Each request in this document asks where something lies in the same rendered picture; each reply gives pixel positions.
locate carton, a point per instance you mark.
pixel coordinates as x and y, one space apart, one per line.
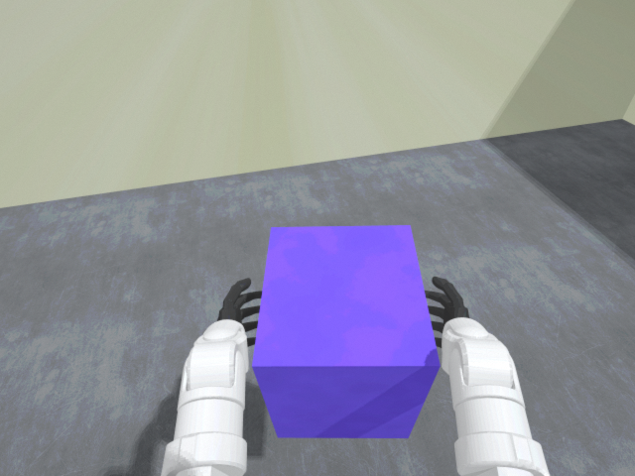
344 346

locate robot left forearm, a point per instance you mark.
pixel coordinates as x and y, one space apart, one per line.
208 436

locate robot right forearm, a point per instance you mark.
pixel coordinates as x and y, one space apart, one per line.
494 438

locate robot right hand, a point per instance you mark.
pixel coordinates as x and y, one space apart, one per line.
452 302

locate robot left hand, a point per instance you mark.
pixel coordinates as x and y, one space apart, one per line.
233 302

